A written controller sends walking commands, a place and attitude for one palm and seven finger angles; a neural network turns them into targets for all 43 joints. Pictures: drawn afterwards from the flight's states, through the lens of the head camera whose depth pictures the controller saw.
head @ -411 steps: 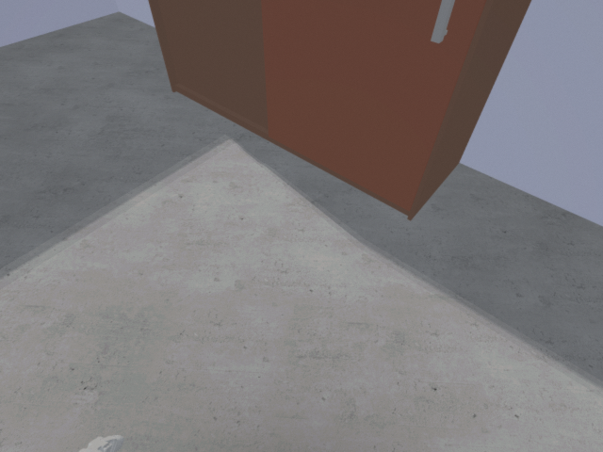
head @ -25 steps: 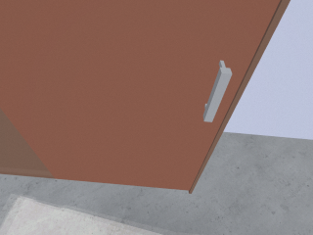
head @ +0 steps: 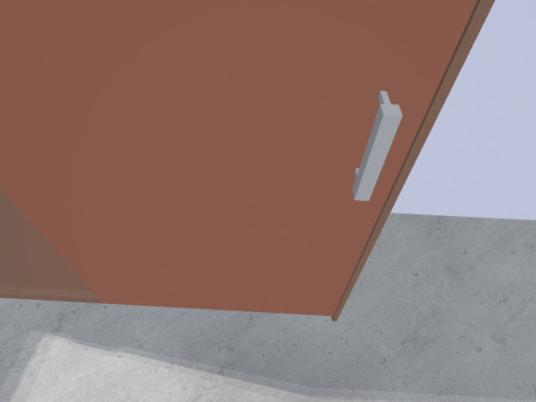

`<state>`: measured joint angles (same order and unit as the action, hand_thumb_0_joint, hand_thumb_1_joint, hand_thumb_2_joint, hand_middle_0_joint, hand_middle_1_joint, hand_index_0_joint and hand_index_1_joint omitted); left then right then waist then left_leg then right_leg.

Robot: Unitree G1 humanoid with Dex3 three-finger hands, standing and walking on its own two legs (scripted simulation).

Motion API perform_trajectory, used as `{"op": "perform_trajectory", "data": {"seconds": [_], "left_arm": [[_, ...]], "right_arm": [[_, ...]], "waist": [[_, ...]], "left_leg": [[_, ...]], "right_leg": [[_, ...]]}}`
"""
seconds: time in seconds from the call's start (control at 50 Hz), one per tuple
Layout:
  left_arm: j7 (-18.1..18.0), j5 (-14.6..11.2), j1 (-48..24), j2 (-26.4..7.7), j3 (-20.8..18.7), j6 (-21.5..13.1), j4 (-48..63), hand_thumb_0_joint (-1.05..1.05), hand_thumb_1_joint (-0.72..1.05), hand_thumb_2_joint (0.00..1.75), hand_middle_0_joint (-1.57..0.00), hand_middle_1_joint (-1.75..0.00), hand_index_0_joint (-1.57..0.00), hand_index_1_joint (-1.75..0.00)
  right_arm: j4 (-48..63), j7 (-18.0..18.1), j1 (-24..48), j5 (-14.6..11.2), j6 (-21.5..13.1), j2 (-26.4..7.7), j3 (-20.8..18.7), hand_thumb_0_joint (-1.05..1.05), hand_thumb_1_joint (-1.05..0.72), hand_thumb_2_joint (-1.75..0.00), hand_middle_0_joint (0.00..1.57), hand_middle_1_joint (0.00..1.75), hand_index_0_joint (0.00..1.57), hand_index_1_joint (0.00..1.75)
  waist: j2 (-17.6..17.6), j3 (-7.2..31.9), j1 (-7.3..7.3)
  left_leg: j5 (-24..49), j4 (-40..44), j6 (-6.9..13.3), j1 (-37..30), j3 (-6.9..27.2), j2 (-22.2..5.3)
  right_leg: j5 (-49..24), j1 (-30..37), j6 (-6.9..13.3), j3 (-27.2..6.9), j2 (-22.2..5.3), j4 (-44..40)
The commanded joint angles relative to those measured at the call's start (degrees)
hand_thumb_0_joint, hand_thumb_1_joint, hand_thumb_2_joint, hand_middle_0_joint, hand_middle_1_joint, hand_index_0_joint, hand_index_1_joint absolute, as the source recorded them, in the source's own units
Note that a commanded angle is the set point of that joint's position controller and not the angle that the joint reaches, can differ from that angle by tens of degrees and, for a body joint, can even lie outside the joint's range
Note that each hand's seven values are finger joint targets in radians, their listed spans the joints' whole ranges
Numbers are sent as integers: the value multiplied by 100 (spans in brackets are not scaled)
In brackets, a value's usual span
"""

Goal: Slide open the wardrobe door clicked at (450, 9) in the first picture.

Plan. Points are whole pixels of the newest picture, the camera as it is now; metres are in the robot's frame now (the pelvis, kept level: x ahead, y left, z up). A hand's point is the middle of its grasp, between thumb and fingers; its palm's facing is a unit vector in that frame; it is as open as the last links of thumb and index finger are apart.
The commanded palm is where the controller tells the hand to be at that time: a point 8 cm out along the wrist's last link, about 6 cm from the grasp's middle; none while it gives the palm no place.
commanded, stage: come to a stop and stand still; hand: right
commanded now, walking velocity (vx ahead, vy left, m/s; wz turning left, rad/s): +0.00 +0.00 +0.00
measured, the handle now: (371, 148) +0.50 -0.14 +0.11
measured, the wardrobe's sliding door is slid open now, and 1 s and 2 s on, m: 0.00 0.00 0.00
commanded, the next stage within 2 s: look again from close up in 0.62 s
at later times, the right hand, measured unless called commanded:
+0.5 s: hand out of the picture -0.05 -0.25 -0.18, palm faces +0.06 +0.98 -0.20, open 7.3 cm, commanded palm none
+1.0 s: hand out of the picture -0.10 -0.18 -0.18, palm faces +0.09 +0.99 -0.10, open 7.3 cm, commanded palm none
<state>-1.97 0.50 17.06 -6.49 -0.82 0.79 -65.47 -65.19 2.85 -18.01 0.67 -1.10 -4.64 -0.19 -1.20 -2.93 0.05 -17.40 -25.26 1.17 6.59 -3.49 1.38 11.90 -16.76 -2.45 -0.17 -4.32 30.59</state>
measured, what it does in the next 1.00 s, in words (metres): shifts its weight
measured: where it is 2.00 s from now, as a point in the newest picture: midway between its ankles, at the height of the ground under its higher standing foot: outside the picture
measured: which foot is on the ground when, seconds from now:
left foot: down 0.00-1.00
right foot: down 0.00-1.00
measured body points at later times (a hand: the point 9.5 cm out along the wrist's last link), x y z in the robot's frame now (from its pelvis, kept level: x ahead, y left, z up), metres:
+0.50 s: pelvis -0.03 -0.06 +0.00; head -0.05 -0.08 +0.45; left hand +0.03 +0.18 -0.14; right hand -0.06 -0.30 -0.16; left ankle -0.04 +0.10 -0.73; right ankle +0.04 -0.13 -0.74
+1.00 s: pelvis -0.03 -0.05 +0.00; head -0.04 -0.07 +0.45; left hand -0.04 +0.17 -0.16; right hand -0.10 -0.23 -0.17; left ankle -0.04 +0.10 -0.74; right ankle +0.04 -0.13 -0.74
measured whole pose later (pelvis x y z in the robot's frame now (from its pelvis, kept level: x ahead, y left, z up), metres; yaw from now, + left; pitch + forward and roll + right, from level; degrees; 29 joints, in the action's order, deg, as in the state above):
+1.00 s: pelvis -0.03 -0.05 +0.00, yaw -2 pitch -1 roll +1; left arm -1.4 0.4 18.8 -6.7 -0.3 0.4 -63.0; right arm -62.6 2.4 -25.3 0.9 -1.0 -5.5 1.2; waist 1.3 0.4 0.6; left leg -15.9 -27.5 -1.7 11.0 0.3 -1.0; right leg 8.0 -19.0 3.0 1.2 1.6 27.6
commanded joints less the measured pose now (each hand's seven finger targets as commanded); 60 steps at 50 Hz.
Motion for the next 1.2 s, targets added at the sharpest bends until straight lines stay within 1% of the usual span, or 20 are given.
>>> {"op": "perform_trajectory", "data": {"seconds": [0.0,0.04,0.08,0.1,0.14,0.16,0.22,0.26,0.34,0.38,0.44,0.52,0.56,0.58,0.62,0.66,0.7,0.74,0.88,1.18], "left_arm": [[-1,5,467,-360,-46,-292,774,0,90,90,-20,-30,-20,-30],[-16,-19,496,-517,-69,-286,722,0,90,90,-20,-30,-20,-30],[-27,8,330,-660,-52,-278,777,0,90,90,-20,-30,-20,-30],[-17,-2,207,-667,-40,-261,842,0,90,90,-20,-30,-20,-30],[3,7,22,-779,-52,-211,986,0,90,90,-20,-30,-20,-30],[17,24,67,-816,-61,-216,1014,0,90,90,-20,-30,-20,-30],[53,43,-8,-997,-96,-163,1156,0,90,90,-20,-30,-20,-30],[69,53,-90,-1093,-128,-150,1244,0,90,90,-20,-30,-20,-30],[86,79,-76,-1243,-165,-103,1283,0,90,90,-20,-30,-20,-30],[68,86,-85,-1308,-214,-73,1260,0,90,90,-20,-30,-20,-30],[45,103,-140,-1367,-245,-16,1248,0,90,90,-20,-30,-20,-30],[39,95,-190,-1217,-220,-5,1152,0,90,90,-20,-30,-20,-30],[51,77,-161,-1048,-168,-4,1092,0,90,90,-20,-30,-20,-30],[57,60,-131,-916,-129,-22,1065,0,90,90,-20,-30,-20,-30],[69,29,69,-689,-47,-92,953,0,90,90,-20,-30,-20,-30],[66,2,333,-729,-23,-180,811,0,90,90,-20,-30,-20,-30],[61,9,318,-916,-71,-148,734,0,90,90,-20,-30,-20,-30],[56,4,208,-911,-77,-126,695,0,90,90,-20,-30,-20,-30],[47,-17,321,-698,-53,-175,552,0,90,90,-20,-30,-20,-30],[51,-5,368,-667,-51,-207,470,0,90,90,-20,-30,-20,-30]], "right_arm": [[449,133,-631,37,-283,-1018,-142,0,-90,-90,20,30,20,30],[592,100,-579,-5,-214,-936,-124,0,-90,-90,20,30,20,30],[673,95,-636,54,-56,-785,-94,0,-90,-90,20,30,20,30],[654,85,-696,63,-14,-831,-85,0,-90,-90,20,30,20,30],[683,49,-674,63,43,-870,-75,0,-90,-90,20,30,20,30],[713,40,-660,80,39,-889,-70,0,-90,-90,20,30,20,30],[861,-1,-538,75,108,-960,-59,0,-90,-90,20,30,20,30],[939,-23,-605,103,119,-1001,-62,0,-90,-90,20,30,20,30],[916,-78,-860,116,154,-958,-69,0,-90,-90,20,30,20,30],[904,-105,-961,144,166,-940,-80,0,-90,-90,20,30,20,30],[842,-157,-1211,139,227,-827,-112,0,-90,-90,20,30,20,30],[717,-170,-1482,122,186,-826,-140,0,-90,-90,20,30,20,30],[673,-137,-1499,107,132,-893,-130,0,-90,-90,20,30,20,30],[658,-122,-1435,85,89,-929,-129,0,-90,-90,20,30,20,30],[657,-102,-1121,28,1,-955,-71,0,-90,-90,20,30,20,30],[628,-87,-1018,11,-44,-903,-14,0,-90,-90,20,30,20,30],[549,-67,-1167,47,14,-828,-7,0,-90,-90,20,30,20,30],[401,-56,-1433,72,49,-734,9,0,-90,-90,20,30,20,30],[305,-26,-1497,51,-34,-633,28,0,-90,-90,20,30,20,30],[477,-9,-1035,35,-41,-714,-13,0,-90,-90,20,30,20,30]], "waist": [[1376,1175,-200],[989,906,-160],[-191,80,6],[-501,-94,44],[-310,-347,52],[-222,-291,42],[-269,-456,3],[-479,-417,54],[-327,-38,53],[-394,27,66],[-376,-92,119],[-202,-126,169],[134,-249,144],[398,-242,80],[667,-255,-117],[386,2,-195],[36,-302,-90],[-178,-628,41],[192,-342,52],[125,-283,32]], "left_leg": [[7119,-716,182,-1010,437,-1247],[5038,-693,120,-359,438,-999],[2191,-324,90,437,414,-711],[1261,-142,91,529,416,-628],[270,95,116,665,449,-538],[221,103,112,633,408,-542],[-440,91,81,784,348,-479],[-404,4,55,672,265,-433],[-811,-282,32,688,46,-249],[-831,-470,60,829,-26,-133],[-738,-467,96,673,-118,0],[-720,152,160,412,119,-88],[-1117,519,261,668,665,-389],[-1295,758,325,925,1053,-615],[-1207,1006,342,1470,1289,-883],[-732,687,208,1529,988,-695],[-1028,459,94,1406,771,-458],[-806,279,77,1153,680,-393],[-411,458,101,1024,799,-544],[48,447,109,861,771,-580]], "right_leg": [[239,15,334,296,358,209],[-915,404,452,106,138,-10],[-1909,286,560,-223,-190,-16],[-1837,144,591,-390,-211,-136],[-696,-163,594,-535,-163,-407],[-602,-133,600,-565,-182,-450],[1073,-437,579,-830,-165,-1026],[1618,-613,620,-990,-216,-1340],[2640,-480,677,-1331,-386,-1837],[2765,-348,800,-1519,-531,-1907],[2838,-615,825,-1484,-585,-2059],[2519,-729,616,-1034,-271,-1776],[2112,-697,501,-710,34,-1325],[1685,-502,449,-525,199,-946],[694,113,407,-232,271,-463],[476,555,430,-442,67,-678],[1533,20,474,-824,-145,-1170],[1998,-556,547,-1004,-171,-1490],[1114,-271,504,-755,-39,-1202],[533,-103,475,-670,-54,-1133]]}}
